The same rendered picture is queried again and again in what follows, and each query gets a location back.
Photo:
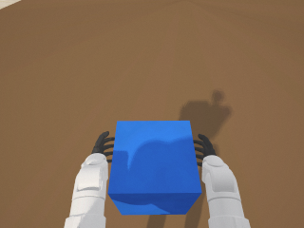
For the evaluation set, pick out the left robot hand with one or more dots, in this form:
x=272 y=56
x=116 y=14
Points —
x=100 y=147

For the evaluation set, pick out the left robot forearm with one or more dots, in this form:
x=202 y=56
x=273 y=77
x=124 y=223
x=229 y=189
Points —
x=89 y=193

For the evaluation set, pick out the carton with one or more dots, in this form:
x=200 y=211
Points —
x=154 y=168

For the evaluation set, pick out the right robot hand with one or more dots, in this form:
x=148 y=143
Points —
x=207 y=149

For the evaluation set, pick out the right robot forearm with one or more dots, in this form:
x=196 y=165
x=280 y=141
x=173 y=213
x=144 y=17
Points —
x=222 y=194

